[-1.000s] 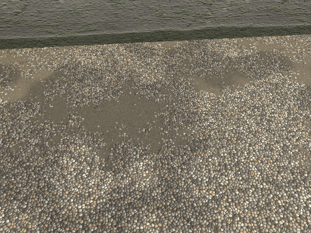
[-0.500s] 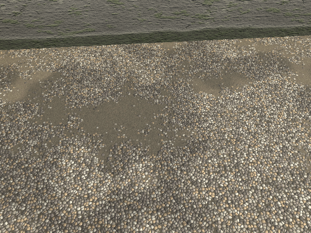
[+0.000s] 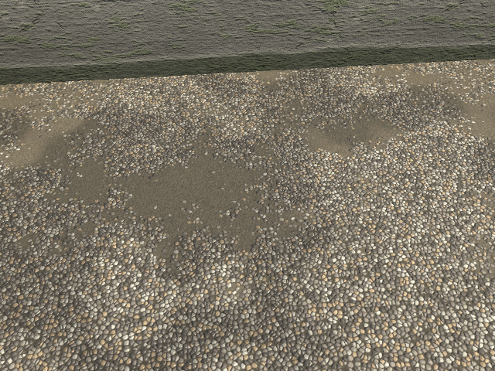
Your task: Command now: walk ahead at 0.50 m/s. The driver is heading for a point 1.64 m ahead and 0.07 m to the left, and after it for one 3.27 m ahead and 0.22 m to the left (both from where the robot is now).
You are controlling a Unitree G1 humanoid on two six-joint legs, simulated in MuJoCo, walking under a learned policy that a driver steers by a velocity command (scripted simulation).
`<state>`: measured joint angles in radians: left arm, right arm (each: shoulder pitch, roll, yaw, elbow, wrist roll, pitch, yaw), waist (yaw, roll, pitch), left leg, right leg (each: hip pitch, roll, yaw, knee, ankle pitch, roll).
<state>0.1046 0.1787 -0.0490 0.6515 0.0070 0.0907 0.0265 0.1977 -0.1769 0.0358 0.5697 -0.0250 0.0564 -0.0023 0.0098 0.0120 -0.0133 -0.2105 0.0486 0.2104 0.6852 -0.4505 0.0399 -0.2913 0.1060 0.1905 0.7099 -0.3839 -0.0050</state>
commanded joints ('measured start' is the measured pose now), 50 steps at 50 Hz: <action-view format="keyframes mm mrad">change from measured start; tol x8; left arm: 1 -85 76 19 -89 0 -16 2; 50 -17 50 19 -5 4 -7 -1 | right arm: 1 -57 -69 -19 -89 -1 -16 -2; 50 58 -69 -18 18 -3 -4 -4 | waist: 1 0 -8 -56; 28 -5 6 -70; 36 19 -22 63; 42 -8 13 -106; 50 -2 -10 -65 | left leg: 1 120 63 -69 -99 275 -10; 8 86 41 -76 -107 172 -18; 34 132 80 -89 -183 272 -3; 35 140 81 -91 -199 281 -2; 36 97 113 -101 -182 499 -15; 40 182 111 -98 -216 571 -22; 42 246 76 -93 -238 434 -17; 48 228 96 -101 -263 491 9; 50 223 83 -91 -290 346 1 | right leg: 1 -106 -51 -15 -90 396 -58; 28 -96 -47 -15 -106 336 -57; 35 -83 -75 53 -221 282 -53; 36 -79 -83 26 -206 443 -44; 41 32 -103 41 -265 522 -50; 42 14 -92 60 -265 418 -55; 50 -10 -97 57 -310 312 -50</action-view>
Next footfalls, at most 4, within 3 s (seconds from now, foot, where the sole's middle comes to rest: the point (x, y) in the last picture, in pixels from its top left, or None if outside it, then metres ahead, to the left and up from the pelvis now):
none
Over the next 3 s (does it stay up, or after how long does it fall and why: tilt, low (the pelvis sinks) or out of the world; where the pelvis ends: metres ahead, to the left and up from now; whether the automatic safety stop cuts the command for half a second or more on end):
stays up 0.01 -0.02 0.00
